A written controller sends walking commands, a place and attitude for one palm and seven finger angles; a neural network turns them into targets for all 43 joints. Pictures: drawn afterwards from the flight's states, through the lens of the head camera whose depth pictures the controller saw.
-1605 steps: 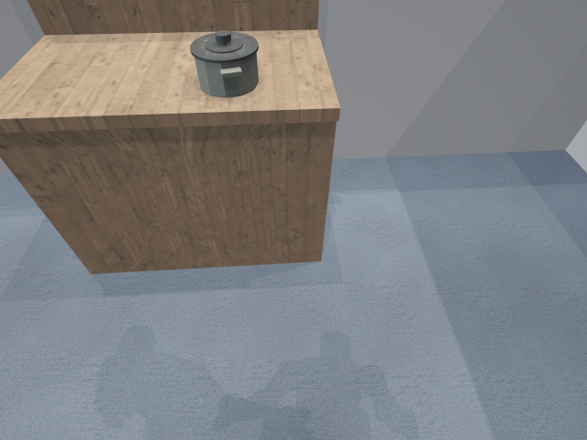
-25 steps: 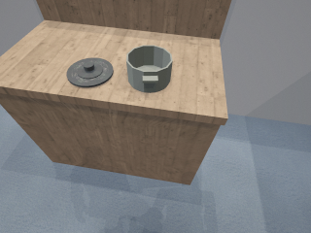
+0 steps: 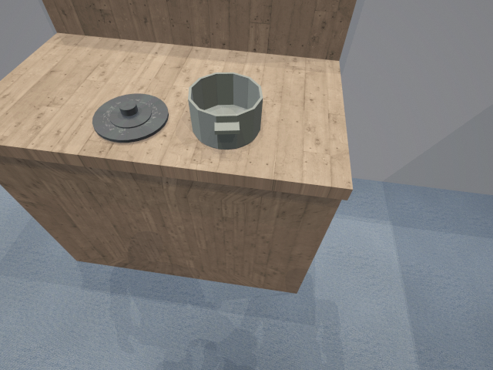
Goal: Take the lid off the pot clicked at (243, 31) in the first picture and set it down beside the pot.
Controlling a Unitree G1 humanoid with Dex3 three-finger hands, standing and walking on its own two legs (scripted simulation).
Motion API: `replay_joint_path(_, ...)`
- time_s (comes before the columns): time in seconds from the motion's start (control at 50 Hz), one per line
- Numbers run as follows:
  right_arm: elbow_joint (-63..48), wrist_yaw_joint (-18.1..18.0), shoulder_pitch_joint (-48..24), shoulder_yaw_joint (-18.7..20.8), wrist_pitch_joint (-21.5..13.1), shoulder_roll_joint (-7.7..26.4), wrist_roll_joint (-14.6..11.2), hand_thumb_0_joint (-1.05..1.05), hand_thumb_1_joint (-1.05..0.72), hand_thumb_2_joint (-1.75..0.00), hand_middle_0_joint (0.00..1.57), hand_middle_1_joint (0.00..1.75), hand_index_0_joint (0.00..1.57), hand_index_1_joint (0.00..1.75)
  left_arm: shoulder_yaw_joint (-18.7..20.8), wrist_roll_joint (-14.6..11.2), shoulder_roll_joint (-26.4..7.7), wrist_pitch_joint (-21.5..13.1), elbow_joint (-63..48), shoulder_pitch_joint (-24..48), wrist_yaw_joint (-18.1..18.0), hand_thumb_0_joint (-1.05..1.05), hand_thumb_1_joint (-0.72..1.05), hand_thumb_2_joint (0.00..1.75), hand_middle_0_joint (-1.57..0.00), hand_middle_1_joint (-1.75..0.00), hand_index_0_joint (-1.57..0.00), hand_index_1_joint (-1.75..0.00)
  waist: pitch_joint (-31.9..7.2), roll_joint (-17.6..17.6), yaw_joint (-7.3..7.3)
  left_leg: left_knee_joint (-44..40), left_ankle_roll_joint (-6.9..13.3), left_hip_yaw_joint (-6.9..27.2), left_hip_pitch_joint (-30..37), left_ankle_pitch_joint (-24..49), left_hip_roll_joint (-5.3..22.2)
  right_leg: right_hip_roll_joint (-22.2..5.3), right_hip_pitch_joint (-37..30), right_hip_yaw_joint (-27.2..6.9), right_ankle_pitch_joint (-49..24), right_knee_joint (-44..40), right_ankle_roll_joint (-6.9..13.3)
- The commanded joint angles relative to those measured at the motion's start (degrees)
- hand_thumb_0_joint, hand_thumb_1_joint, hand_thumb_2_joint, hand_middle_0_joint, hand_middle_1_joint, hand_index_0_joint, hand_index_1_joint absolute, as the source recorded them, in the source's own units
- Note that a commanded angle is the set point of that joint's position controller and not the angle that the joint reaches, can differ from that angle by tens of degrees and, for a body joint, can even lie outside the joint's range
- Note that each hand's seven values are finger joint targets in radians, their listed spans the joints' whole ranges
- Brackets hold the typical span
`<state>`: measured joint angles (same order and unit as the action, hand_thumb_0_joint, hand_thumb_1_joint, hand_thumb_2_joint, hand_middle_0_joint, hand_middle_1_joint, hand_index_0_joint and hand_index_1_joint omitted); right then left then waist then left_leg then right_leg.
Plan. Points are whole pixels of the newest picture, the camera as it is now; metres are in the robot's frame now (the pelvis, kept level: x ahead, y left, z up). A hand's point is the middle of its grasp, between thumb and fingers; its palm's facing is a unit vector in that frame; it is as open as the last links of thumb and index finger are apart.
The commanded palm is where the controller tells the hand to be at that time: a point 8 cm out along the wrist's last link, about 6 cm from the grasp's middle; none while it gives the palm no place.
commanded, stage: look to check the result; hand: left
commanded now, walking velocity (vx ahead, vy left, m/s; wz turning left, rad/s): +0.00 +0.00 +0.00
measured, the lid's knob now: (128, 108) +0.66 +0.32 +0.02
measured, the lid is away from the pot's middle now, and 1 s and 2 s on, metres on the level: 0.24 0.24 0.24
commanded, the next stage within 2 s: stand and wait in 0.12 s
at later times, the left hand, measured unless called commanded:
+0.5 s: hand out of the picture +0.01 +0.17 -0.18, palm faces +0.03 -0.98 -0.19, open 7.3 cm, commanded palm none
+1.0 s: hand out of the picture +0.00 +0.17 -0.18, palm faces +0.03 -0.98 -0.19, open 7.3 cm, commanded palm none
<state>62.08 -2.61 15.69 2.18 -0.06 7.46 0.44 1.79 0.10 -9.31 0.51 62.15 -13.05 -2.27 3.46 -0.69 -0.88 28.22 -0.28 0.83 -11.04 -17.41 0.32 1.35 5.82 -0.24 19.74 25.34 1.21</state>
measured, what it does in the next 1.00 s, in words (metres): stands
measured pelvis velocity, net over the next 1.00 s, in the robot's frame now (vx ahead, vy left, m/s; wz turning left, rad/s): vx -0.01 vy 0.00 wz -0.02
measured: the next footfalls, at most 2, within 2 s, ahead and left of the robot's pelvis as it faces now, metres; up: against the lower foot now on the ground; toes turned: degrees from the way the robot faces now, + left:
none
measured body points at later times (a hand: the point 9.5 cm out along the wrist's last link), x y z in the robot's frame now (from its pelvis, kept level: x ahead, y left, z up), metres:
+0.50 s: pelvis +0.00 +0.00 +0.00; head +0.02 +0.01 +0.45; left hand +0.01 +0.22 -0.16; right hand -0.01 -0.22 -0.16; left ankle -0.03 +0.12 -0.74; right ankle -0.07 -0.11 -0.74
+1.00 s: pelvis -0.01 +0.00 +0.00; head +0.02 +0.01 +0.45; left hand +0.00 +0.23 -0.16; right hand -0.03 -0.21 -0.16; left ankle -0.03 +0.12 -0.74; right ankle -0.07 -0.11 -0.74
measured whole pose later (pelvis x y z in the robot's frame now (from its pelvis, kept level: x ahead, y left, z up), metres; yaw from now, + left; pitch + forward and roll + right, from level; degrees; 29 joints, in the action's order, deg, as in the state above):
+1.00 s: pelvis -0.01 +0.00 +0.00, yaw -1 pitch +0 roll +0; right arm 63.8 -2.9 16.9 2.1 -0.5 6.2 0.2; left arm 1.7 0.2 -8.2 0.1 63.9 -14.9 -2.5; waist 3.2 -0.9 -0.8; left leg 26.6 0.1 -0.3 -10.3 -16.3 0.2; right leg 1.1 5.8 -1.3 18.7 24.5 0.8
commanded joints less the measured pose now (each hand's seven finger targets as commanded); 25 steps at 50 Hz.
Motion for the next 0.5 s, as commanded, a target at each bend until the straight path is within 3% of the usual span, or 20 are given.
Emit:
replay_joint_path(0.0, -1.15, -0.31, 4.99, 0.93, -0.58, 5.47, -0.06, 0.0, -0.9, -0.9, 0.2, 0.3, 0.2, 0.3, 0.63, 0.02, -5.28, -1.13, -1.84, -3.81, -0.56, 0.0, 0.9, 0.9, -0.2, -0.3, -0.2, -0.3, -2.32, 0.9, 0.18, -1.81, 2.74, 2.49, 3.6, 21.69, 4.79, -5.41, 1.82, -3.31, -22.37, -3.0, 1.48)
replay_joint_path(0.06, -0.85, -0.4, 5.21, 0.98, -0.69, 5.51, -0.09, 0.0, -0.9, -0.9, 0.2, 0.3, 0.2, 0.3, 0.62, -0.03, -5.06, -1.2, -1.46, -4.09, -0.62, 0.0, 0.9, 0.9, -0.2, -0.3, -0.2, -0.3, -3.33, 1.53, 0.18, -1.56, 2.72, 2.24, 4.75, 24.01, 4.95, -5.24, 1.52, -3.08, -23.65, -2.51, 1.49)
replay_joint_path(0.08, -0.79, -0.44, 4.99, 0.99, -0.59, 5.32, -0.16, 0.0, -0.9, -0.9, 0.2, 0.3, 0.2, 0.3, 0.56, 0.06, -5.0, -1.1, -1.35, -4.04, -0.66, 0.0, 0.9, 0.9, -0.2, -0.3, -0.2, -0.3, -1.34, 1.24, 0.19, -1.74, 2.73, 2.4, 3.81, 22.85, 4.88, -5.15, 2.52, -3.06, -22.59, -2.81, 1.4)
replay_joint_path(0.16, -0.55, -0.41, 5.23, 0.97, -0.56, 5.02, -0.15, 0.0, -0.9, -0.9, 0.2, 0.3, 0.2, 0.3, 0.54, 0.0, -4.61, -1.25, -0.85, -4.92, -0.72, 0.0, 0.9, 0.9, -0.2, -0.3, -0.2, -0.3, -2.07, 0.57, 0.18, -1.7, 2.57, 2.0, 4.06, 21.73, 4.71, -5.41, 1.87, -3.5, -23.22, -3.31, 1.43)
replay_joint_path(0.28, -0.15, -0.35, 5.19, 0.95, -0.39, 4.48, -0.14, 0.0, -0.9, -0.9, 0.2, 0.3, 0.2, 0.3, 0.5, 0.14, -4.41, -1.17, -0.65, -4.99, -0.74, 0.0, 0.9, 0.9, -0.2, -0.3, -0.2, -0.3, 0.83, 0.61, 0.21, -2.7, 2.46, 2.07, 2.22, 17.77, 4.51, -5.26, 3.06, -3.84, -20.38, -4.16, 1.41)
replay_joint_path(0.36, -0.18, -0.36, 5.37, 0.95, -0.61, 4.71, -0.07, 0.0, -0.9, -0.9, 0.2, 0.3, 0.2, 0.3, 0.48, 0.03, -4.21, -1.33, -0.36, -5.52, -0.67, 0.0, 0.9, 0.9, -0.2, -0.3, -0.2, -0.3, -1.7, 0.9, 0.2, -2.43, 2.55, 1.95, 3.8, 19.45, 4.68, -5.29, 2.34, -4.0, -21.47, -3.84, 1.44)
replay_joint_path(0.44, -0.01, -0.43, 5.57, 0.91, -0.68, 4.57, -0.15, 0.0, -0.9, -0.9, 0.2, 0.3, 0.2, 0.3, 0.51, 0.01, -4.23, -1.36, -0.31, -5.48, -0.69, 0.0, 0.9, 0.9, -0.2, -0.3, -0.2, -0.3, -1.27, 0.9, 0.29, -2.52, 2.55, 2.01, 3.81, 20.46, 4.77, -5.26, 2.43, -3.77, -22.04, -3.77, 1.35)
replay_joint_path(0.48, 0.06, -0.43, 5.4, 0.96, -0.54, 4.3, -0.19, 0.0, -0.9, -0.9, 0.2, 0.3, 0.2, 0.3, 0.47, 0.11, -4.1, -1.23, -0.32, -5.32, -0.74, 0.0, 0.9, 0.9, -0.2, -0.3, -0.2, -0.3, 0.71, 1.31, 0.28, -2.95, 2.55, 2.03, 2.99, 18.98, 4.83, -5.11, 3.55, -3.84, -20.49, -4.01, 1.4)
